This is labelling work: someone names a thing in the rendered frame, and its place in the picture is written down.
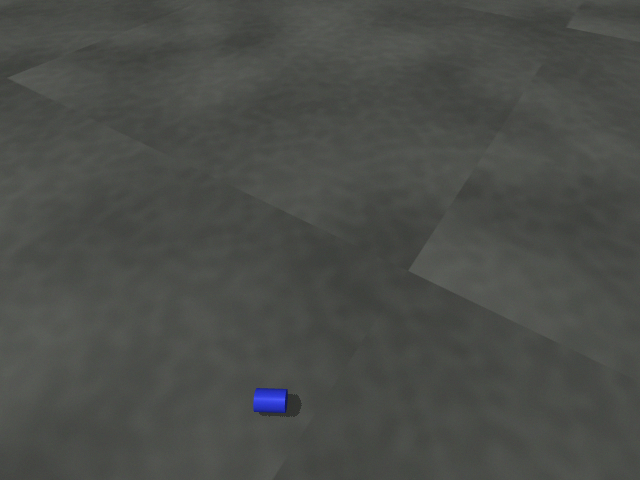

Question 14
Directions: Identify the can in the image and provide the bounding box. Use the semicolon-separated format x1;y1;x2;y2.
253;388;288;413

